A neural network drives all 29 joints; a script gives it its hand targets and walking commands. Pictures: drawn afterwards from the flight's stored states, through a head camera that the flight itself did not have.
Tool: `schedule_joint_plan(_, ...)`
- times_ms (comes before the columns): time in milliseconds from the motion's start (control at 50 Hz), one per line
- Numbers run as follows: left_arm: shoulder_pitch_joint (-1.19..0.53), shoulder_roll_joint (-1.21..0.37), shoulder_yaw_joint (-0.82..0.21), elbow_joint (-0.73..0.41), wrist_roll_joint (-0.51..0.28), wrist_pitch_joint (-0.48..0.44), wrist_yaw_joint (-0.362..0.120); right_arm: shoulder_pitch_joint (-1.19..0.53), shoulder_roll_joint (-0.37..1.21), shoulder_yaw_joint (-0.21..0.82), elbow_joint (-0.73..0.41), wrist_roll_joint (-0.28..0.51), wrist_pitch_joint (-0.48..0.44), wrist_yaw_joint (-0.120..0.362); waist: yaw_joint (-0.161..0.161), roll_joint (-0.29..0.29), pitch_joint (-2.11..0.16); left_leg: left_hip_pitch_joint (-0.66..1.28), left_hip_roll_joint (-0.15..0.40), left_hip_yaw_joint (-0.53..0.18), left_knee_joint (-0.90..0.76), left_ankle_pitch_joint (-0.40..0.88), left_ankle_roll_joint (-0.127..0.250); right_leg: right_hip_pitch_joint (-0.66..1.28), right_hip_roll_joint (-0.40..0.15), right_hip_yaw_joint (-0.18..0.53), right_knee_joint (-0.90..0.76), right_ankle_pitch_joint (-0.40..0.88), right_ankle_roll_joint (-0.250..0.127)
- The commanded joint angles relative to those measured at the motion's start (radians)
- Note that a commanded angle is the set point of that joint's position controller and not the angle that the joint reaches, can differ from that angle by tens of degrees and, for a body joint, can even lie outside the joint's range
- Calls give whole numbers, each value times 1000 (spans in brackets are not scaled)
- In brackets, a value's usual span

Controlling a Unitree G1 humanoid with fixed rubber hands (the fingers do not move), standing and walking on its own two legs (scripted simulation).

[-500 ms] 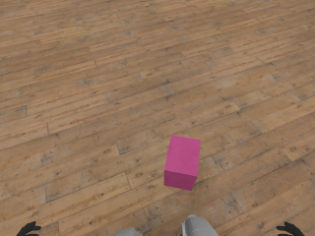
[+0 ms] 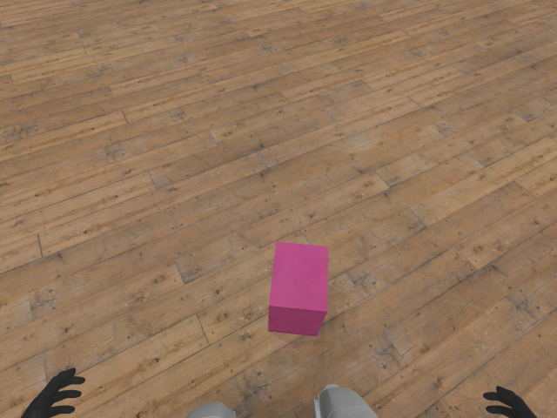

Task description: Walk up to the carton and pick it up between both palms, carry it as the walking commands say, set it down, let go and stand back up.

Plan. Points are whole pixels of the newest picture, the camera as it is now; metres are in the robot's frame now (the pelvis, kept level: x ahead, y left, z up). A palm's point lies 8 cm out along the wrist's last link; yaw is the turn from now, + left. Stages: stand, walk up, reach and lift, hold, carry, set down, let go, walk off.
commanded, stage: walk up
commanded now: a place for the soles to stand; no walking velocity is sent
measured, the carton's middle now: (297, 290) +0.53 -0.08 -0.61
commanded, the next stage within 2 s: none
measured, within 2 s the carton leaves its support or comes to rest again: neither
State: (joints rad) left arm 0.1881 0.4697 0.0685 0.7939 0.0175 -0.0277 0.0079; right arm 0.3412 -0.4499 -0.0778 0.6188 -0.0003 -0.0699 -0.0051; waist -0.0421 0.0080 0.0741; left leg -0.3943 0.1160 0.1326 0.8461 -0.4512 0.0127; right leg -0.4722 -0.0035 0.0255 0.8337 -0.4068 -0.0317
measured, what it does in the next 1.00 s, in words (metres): steps on the spot: right foot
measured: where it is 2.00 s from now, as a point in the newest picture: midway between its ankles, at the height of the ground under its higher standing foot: outside the picture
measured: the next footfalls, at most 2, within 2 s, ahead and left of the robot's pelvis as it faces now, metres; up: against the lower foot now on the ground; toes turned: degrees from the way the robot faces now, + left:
right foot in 0.02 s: +0.09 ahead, -0.16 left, +0.00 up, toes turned -1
right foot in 1.68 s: +0.11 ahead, -0.16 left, +0.00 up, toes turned +0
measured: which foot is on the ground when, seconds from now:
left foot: down 0.00-1.00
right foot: up 0.00-0.00, down 0.02-1.00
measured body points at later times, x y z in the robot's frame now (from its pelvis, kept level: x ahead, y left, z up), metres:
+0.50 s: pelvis +0.00 -0.04 +0.00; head +0.03 -0.05 +0.45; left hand +0.14 +0.29 -0.09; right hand +0.07 -0.38 -0.08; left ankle +0.01 +0.10 -0.70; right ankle +0.05 -0.16 -0.70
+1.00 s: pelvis +0.01 -0.06 +0.00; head +0.04 -0.07 +0.45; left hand +0.16 +0.26 -0.08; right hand +0.07 -0.41 -0.08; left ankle +0.01 +0.10 -0.70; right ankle +0.05 -0.16 -0.70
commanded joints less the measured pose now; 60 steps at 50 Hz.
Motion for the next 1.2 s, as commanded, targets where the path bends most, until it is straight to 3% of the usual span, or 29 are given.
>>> schedule_joint_plan(0, 74, 293, 70, -48, 14, -24, 4, -60, -180, -27, -24, 18, 6, -18, 83, -222, -133, -228, -41, -68, 144, -163, -1, 298, -260, 539, -332, 224, -290)
schedule_joint_plan(60, 43, 258, 40, -30, 4, -25, 11, -79, -184, -34, 22, -16, -1, -19, 72, -127, -75, -177, -42, -109, 87, -228, 21, 193, -239, 463, -298, 314, -253)
schedule_joint_plan(100, -72, 224, 27, -61, -8, -11, 7, 66, -168, -39, 90, -12, -18, -20, -35, -150, -59, 135, -75, -106, -193, 2, 42, -43, -146, 331, -188, 344, -172)
schedule_joint_plan(140, -85, 94, 5, -76, -25, -3, -1, 90, -300, -71, 92, -41, -32, -27, -50, 195, -70, 263, 201, -503, -475, -129, 143, -262, 50, 81, 151, 101, -19)
schedule_joint_plan(160, -91, 140, 14, -59, -11, -3, 3, 48, -328, -72, 65, -31, -30, -24, -30, 133, -22, 216, 326, -634, -502, -78, 212, -283, 31, 64, 173, -115, 1)
schedule_joint_plan(200, -21, 174, 25, -27, -12, -9, -10, -49, -284, -59, 52, -26, -28, -22, 28, 56, -5, 49, 324, -490, -422, 90, 248, -91, -32, 39, 141, -153, 3)
schedule_joint_plan(240, 70, 161, 24, 4, -8, -32, -18, -95, -253, -47, 30, -24, -19, -14, 76, 41, -75, 13, 143, -210, -252, 203, 123, 123, -8, 12, -133, 131, -26)
schedule_joint_plan(260, 121, 188, 50, 30, -4, -36, -15, -99, -221, -39, 12, -15, -11, -14, 90, 7, -144, 0, 72, -125, -118, 206, 75, 209, -7, 72, -180, 219, -37)
schedule_joint_plan(280, 63, 250, 58, 0, 16, -41, -8, -48, -172, -41, 25, -16, -3, -12, 59, -179, -147, -111, -23, -46, 38, 112, 26, 255, -99, 289, -255, 246, -114)
schedule_joint_plan(300, 46, 264, 59, -31, 9, -37, -2, -60, -168, -27, 18, -9, 5, -13, 51, -166, -101, -131, -71, -81, 42, -55, 7, 174, -191, 493, -331, 152, -180)
schedule_joint_plan(340, -31, 260, 42, -26, 13, -28, 0, -34, -171, -31, 58, -6, 5, -18, 28, -171, -62, -61, -75, -107, -32, -150, 42, 53, -200, 464, -332, 80, -234)
schedule_joint_plan(380, -64, 197, 30, -41, 16, -14, -14, 5, -181, -32, 93, -7, -12, -18, 6, -120, -78, 75, -56, -162, -181, -88, 63, -26, -113, 363, -269, 55, -149)
schedule_joint_plan(440, -84, 150, 18, -49, 10, 0, -26, 58, -288, -55, 104, -30, -25, -32, -10, 47, -98, 203, 182, -444, -411, -206, 171, -160, 36, 68, 7, 10, -22)
schedule_joint_plan(460, -82, 141, 29, -49, 5, -1, -28, 14, -308, -61, 82, -28, -30, -35, 12, 117, -65, 177, 288, -501, -394, -12, 223, -159, 7, 16, 62, -22, -3)
schedule_joint_plan(500, 4, 159, 25, -29, 3, -16, -32, -58, -266, -49, 59, -25, -25, -25, 72, 104, -107, 90, 218, -331, -265, 155, 175, -3, -10, 24, -64, 10, -24)
schedule_joint_plan(540, 29, 201, 49, -15, 17, -30, -28, -33, -220, -35, 69, -14, -12, -23, 63, -126, -134, -31, 25, -109, -71, 138, 55, 178, -62, 231, -222, 210, -104)
schedule_joint_plan(560, 46, 239, 55, -16, 10, -26, -26, -44, -193, -28, 57, -10, -4, -25, 67, -176, -145, -125, -80, -75, 23, -4, 24, 229, -156, 458, -307, 142, -173)
schedule_joint_plan(620, 56, 246, 62, -24, 16, -20, -17, -34, -190, -26, 84, -13, -2, -29, 74, -117, -138, -153, -68, -110, 4, -193, 35, 260, -220, 531, -332, 143, -230)
schedule_joint_plan(720, -39, 172, 21, -50, 4, -5, -18, 39, -163, -32, 101, -20, -22, -36, 14, -167, -175, 143, -76, -114, -176, 127, 36, 94, -118, 324, -199, 447, -142)
schedule_joint_plan(760, -63, 123, 20, -65, -4, 2, -28, 39, -260, -50, 92, -40, -33, -43, 5, 58, -122, 205, 84, -330, -343, 24, 102, -91, -17, 165, -65, 226, -33)
schedule_joint_plan(780, -57, 133, 15, -59, 6, 4, -34, 6, -292, -58, 82, -33, -35, -44, 17, 52, -89, 165, 209, -462, -383, -61, 179, -108, 30, 65, 5, 107, -12)
schedule_joint_plan(800, -21, 149, 32, -52, 6, 4, -37, -23, -293, -53, 80, -21, -31, -35, 47, 79, -86, 136, 229, -418, -362, -9, 212, -57, -7, 36, -29, 16, -15)
schedule_joint_plan(860, 17, 182, 30, -16, 15, -16, -32, -75, -226, -36, 63, -19, -16, -27, 70, -70, -124, 5, 63, -200, -173, 82, 94, 126, -29, 156, -217, 158, -62)
schedule_joint_plan(900, 33, 229, 52, -29, 23, -26, -28, -46, -179, -21, 71, -12, -1, -27, 71, -142, -139, -143, -87, -108, -27, -59, 34, 255, -170, 522, -358, 101, -161)
schedule_joint_plan(920, 47, 233, 48, -23, 18, -26, -24, -56, -176, -19, 74, -10, 2, -29, 75, -149, -140, -160, -74, -114, -14, -132, 27, 268, -204, 543, -370, 112, -198)
schedule_joint_plan(1020, -35, 173, 29, -48, 2, -13, -21, 33, -180, -20, 102, -18, -27, -34, 18, -117, -185, 81, -59, -137, -175, 116, 41, 150, -126, 352, -252, 408, -131)
schedule_joint_plan(1100, -25, 132, 29, -50, 0, -8, -29, 1, -254, -47, 77, -15, -29, -40, 28, 39, -192, 239, 193, -361, -240, 260, 200, -10, -6, 59, -46, 234, -11)
schedule_joint_plan(1140, 17, 164, 37, -43, 11, -31, -35, 2, -254, -45, 55, -25, -21, -15, 43, 26, -170, 131, 95, -285, -166, -4, 165, 45, -1, 110, -140, 52, -43)
schedule_joint_plan(1180, 111, 238, 66, -12, 23, -42, -37, -85, -179, -39, 30, -27, -4, -3, 101, -172, -104, -269, -107, -95, 63, -173, 65, 295, -157, 538, -430, -284, -141)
